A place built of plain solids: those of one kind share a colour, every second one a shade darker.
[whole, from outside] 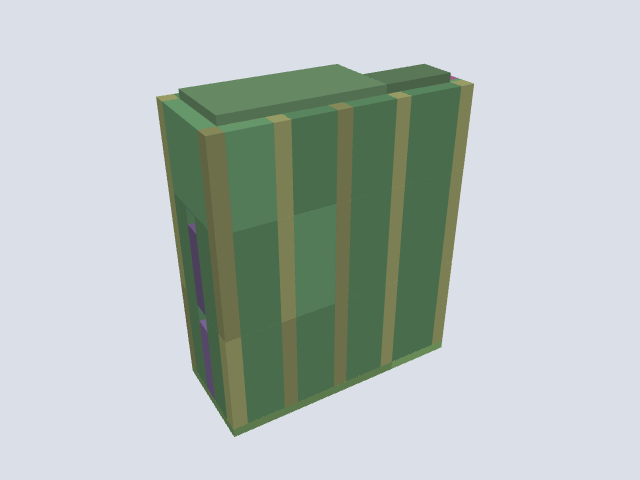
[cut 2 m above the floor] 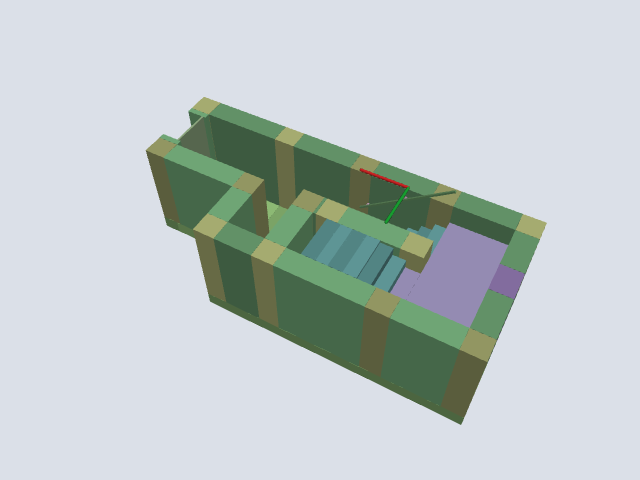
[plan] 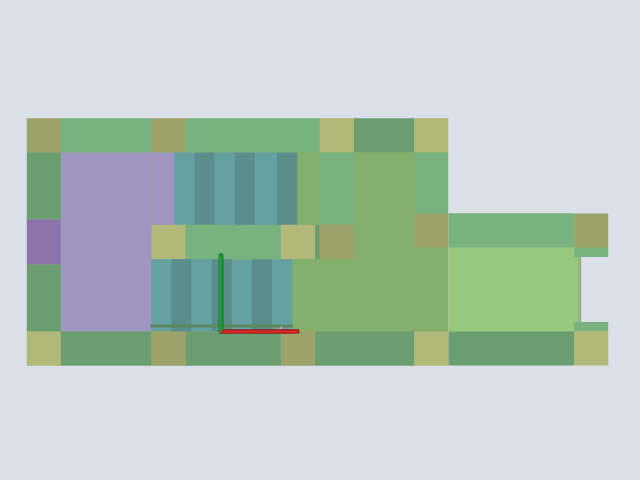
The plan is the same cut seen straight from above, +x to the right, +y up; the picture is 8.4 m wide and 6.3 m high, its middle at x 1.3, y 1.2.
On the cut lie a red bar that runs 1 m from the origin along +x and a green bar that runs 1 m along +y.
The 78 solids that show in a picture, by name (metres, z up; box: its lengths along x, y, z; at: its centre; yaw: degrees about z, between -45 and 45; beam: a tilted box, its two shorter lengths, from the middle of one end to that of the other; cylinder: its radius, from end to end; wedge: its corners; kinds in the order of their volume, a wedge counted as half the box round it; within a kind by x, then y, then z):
{
 "wall_1": {"box": [0.45, 0.88, 3.12], "at": [-2.33, 0.44, 1.56]},
 "wall_2": {"box": [0.45, 0.88, 3.12], "at": [-2.33, 0.44, 4.68]},
 "wall_3": {"box": [0.45, 2.35, 2.47], "at": [-2.33, 1.18, 7.47]},
 "wall_4": {"box": [0.45, 0.88, 3.12], "at": [-2.33, 1.91, 1.56]},
 "wall_5": {"box": [0.45, 0.88, 3.12], "at": [-2.33, 1.91, 4.68]},
 "wall_6": {"box": [1.19, 0.45, 3.12], "at": [-1.51, -0.23, 1.56]},
 "wall_7": {"box": [1.19, 0.45, 3.12], "at": [-1.51, -0.23, 4.68]},
 "wall_8": {"box": [1.19, 0.45, 2.47], "at": [-1.51, -0.23, 7.47]},
 "wall_9": {"box": [1.19, 0.45, 3.12], "at": [-1.51, 2.58, 1.56]},
 "wall_10": {"box": [1.25, 0.45, 3.12], "at": [0.16, -0.23, 1.56]},
 "wall_11": {"box": [1.25, 0.45, 3.12], "at": [0.16, -0.23, 4.68]},
 "wall_12": {"box": [1.25, 0.45, 2.47], "at": [0.16, -0.23, 7.47]},
 "wall_13": {"box": [1.25, 0.45, 3.12], "at": [0.16, 1.18, 1.56]},
 "wall_14": {"box": [1.76, 0.45, 3.12], "at": [0.42, 2.58, 1.56]},
 "wall_15": {"box": [0.06, 0.45, 2.47], "at": [1.27, 1.18, 1.23]},
 "wall_16": {"box": [0.45, 0.95, 2.47], "at": [1.52, 1.88, 1.23]},
 "wall_17": {"box": [1.3, 0.45, 3.12], "at": [1.89, -0.23, 1.56]},
 "wall_18": {"box": [1.3, 0.45, 3.12], "at": [1.89, -0.23, 4.68]},
 "wall_19": {"box": [1.3, 0.45, 2.47], "at": [1.89, -0.23, 7.47]},
 "wall_20": {"box": [0.79, 0.45, 3.12], "at": [2.14, 2.58, 1.56]},
 "wall_21": {"box": [0.45, 0.8, 3.12], "at": [2.76, 1.95, 1.56]},
 "wall_22": {"box": [1.65, 0.45, 3.12], "at": [3.81, -0.23, 1.56]},
 "wall_23": {"box": [1.65, 0.45, 3.12], "at": [3.81, -0.23, 4.68]},
 "wall_24": {"box": [1.65, 0.45, 2.47], "at": [3.81, -0.23, 7.47]},
 "wall_25": {"box": [1.65, 0.45, 3.12], "at": [3.81, 1.32, 1.56]},
 "wall_26": {"box": [0.45, 0.13, 3.12], "at": [4.86, 0.06, 1.56]},
 "wall_27": {"box": [0.45, 0.13, 3.12], "at": [4.86, 1.04, 1.56]},
 "wallpost_1": {"box": [0.45, 0.45, 3.12], "at": [-2.33, -0.23, 1.56]},
 "wallpost_2": {"box": [0.45, 0.45, 3.12], "at": [-2.33, -0.23, 4.68]},
 "wallpost_3": {"box": [0.45, 0.45, 2.47], "at": [-2.33, -0.23, 7.47]},
 "wallpost_4": {"box": [0.45, 0.45, 3.12], "at": [-2.33, 2.58, 1.56]},
 "wallpost_5": {"box": [0.45, 0.45, 3.12], "at": [-2.33, 2.58, 4.68]},
 "wallpost_6": {"box": [0.45, 0.45, 2.47], "at": [-2.33, 2.58, 7.47]},
 "wallpost_7": {"box": [0.45, 0.45, 3.12], "at": [-0.69, -0.23, 1.56]},
 "wallpost_8": {"box": [0.45, 0.45, 3.12], "at": [-0.69, -0.23, 4.68]},
 "wallpost_9": {"box": [0.45, 0.45, 2.47], "at": [-0.69, -0.23, 7.47]},
 "wallpost_10": {"box": [0.45, 0.45, 3.12], "at": [-0.69, 1.18, 1.56]},
 "wallpost_11": {"box": [0.45, 0.45, 3.12], "at": [-0.69, 2.58, 1.56]},
 "wallpost_12": {"box": [0.45, 0.45, 3.12], "at": [1.01, -0.23, 1.56]},
 "wallpost_13": {"box": [0.45, 0.45, 3.12], "at": [1.01, -0.23, 4.68]},
 "wallpost_14": {"box": [0.45, 0.45, 2.47], "at": [1.01, -0.23, 7.47]},
 "wallpost_15": {"box": [0.45, 0.45, 3.12], "at": [1.01, 1.18, 1.56]},
 "wallpost_16": {"box": [0.45, 0.45, 2.47], "at": [1.52, 1.18, 1.23]},
 "wallpost_17": {"box": [0.45, 0.45, 3.12], "at": [1.52, 2.58, 1.56]},
 "wallpost_18": {"box": [0.45, 0.45, 3.12], "at": [2.76, -0.23, 1.56]},
 "wallpost_19": {"box": [0.45, 0.45, 3.12], "at": [2.76, -0.23, 4.68]},
 "wallpost_20": {"box": [0.45, 0.45, 2.47], "at": [2.76, -0.23, 7.47]},
 "wallpost_21": {"box": [0.45, 0.45, 3.12], "at": [2.76, 1.32, 1.56]},
 "wallpost_22": {"box": [0.45, 0.45, 3.12], "at": [2.76, 2.58, 1.56]},
 "wallpost_23": {"box": [0.45, 0.45, 3.12], "at": [4.86, -0.23, 1.56]},
 "wallpost_24": {"box": [0.45, 0.45, 3.12], "at": [4.86, -0.23, 4.68]},
 "wallpost_25": {"box": [0.45, 0.45, 2.47], "at": [4.86, -0.23, 7.47]},
 "wallpost_26": {"box": [0.45, 0.45, 3.12], "at": [4.86, 1.32, 1.56]},
 "floor_slab_1": {"box": [5.54, 3.25, 0.3], "at": [0.22, 1.18, -0.15]},
 "floor_slab_2": {"box": [1.75, 2.0, 0.3], "at": [3.86, 0.55, -0.15]},
 "floor_slab_3": {"box": [0.36, 0.58, 0.3], "at": [4.91, -0.16, -0.15]},
 "floor_slab_4": {"box": [0.36, 0.58, 0.3], "at": [4.91, 1.26, -0.15]},
 "tread_slab_1": {"box": [0.29, 0.95, 1.37], "at": [-0.8, 0.47, 0.68]},
 "tread_slab_2": {"box": [0.29, 0.95, 1.17], "at": [-0.53, 0.47, 0.58]},
 "tread_slab_3": {"box": [0.29, 0.95, 1.76], "at": [-0.47, 1.88, 0.88]},
 "tread_slab_4": {"box": [0.29, 0.95, 0.98], "at": [-0.27, 0.47, 0.49]},
 "tread_slab_5": {"box": [0.29, 0.95, 1.95], "at": [-0.2, 1.88, 0.97]},
 "tread_slab_6": {"box": [0.29, 0.95, 0.78], "at": [0.0, 0.47, 0.39]},
 "tread_slab_7": {"box": [0.29, 0.95, 2.15], "at": [0.06, 1.88, 1.07]},
 "tread_slab_8": {"box": [0.29, 0.95, 0.59], "at": [0.26, 0.47, 0.29]},
 "tread_slab_9": {"box": [0.29, 0.95, 2.34], "at": [0.33, 1.88, 1.17]},
 "tread_slab_10": {"box": [0.29, 0.95, 0.39], "at": [0.52, 0.47, 0.19]},
 "tread_slab_11": {"box": [0.29, 0.95, 2.54], "at": [0.59, 1.88, 1.27]},
 "tread_slab_12": {"box": [0.29, 0.95, 0.2], "at": [0.79, 0.47, 0.1]},
 "tread_slab_13": {"box": [0.29, 0.95, 2.73], "at": [0.85, 1.88, 1.36]},
 "landing_slab_1": {"box": [1.19, 2.35, 1.56], "at": [-1.51, 1.18, 0.78]},
 "landing_slab_2": {"box": [0.33, 0.95, 1.56], "at": [-0.75, 1.88, 0.78]},
 "roof_slab_1": {"box": [4.64, 2.35, 0.25], "at": [0.22, 1.18, 8.83]},
 "roof_slab_2": {"box": [2.1, 1.1, 0.25], "at": [3.59, 0.55, 8.83]},
 "wall_sill_win_1": {"box": [0.45, 0.6, 2.56], "at": [-2.33, 1.18, 1.28]},
 "wall_sill_win_2": {"box": [0.45, 0.6, 2.56], "at": [-2.33, 1.18, 4.4]},
 "door_yard_leaf_1": {"box": [0.045, 0.85, 2.0], "at": [4.71, 0.55, 1.0]},
 "rail_top_1": {"beam": [0.045, 0.045], "from": [0.94, 0.07, 1.1], "to": [-0.91, 0.07, 2.46]}
}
